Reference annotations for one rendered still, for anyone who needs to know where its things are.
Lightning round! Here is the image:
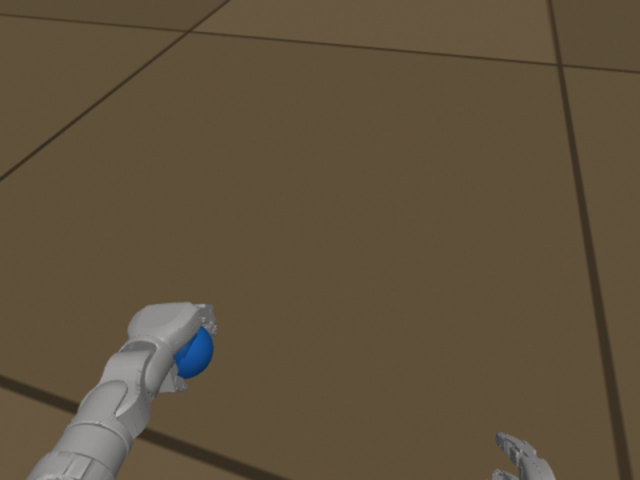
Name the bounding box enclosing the left robot hand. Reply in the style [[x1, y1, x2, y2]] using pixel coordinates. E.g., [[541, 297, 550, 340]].
[[127, 302, 217, 393]]

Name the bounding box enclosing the right robot hand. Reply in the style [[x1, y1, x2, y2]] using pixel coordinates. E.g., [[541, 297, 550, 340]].
[[487, 432, 556, 480]]

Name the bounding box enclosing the left robot arm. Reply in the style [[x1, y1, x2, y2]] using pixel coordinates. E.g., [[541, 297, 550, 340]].
[[25, 335, 173, 480]]

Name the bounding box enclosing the ball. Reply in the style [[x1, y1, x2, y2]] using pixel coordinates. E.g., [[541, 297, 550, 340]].
[[173, 326, 213, 379]]

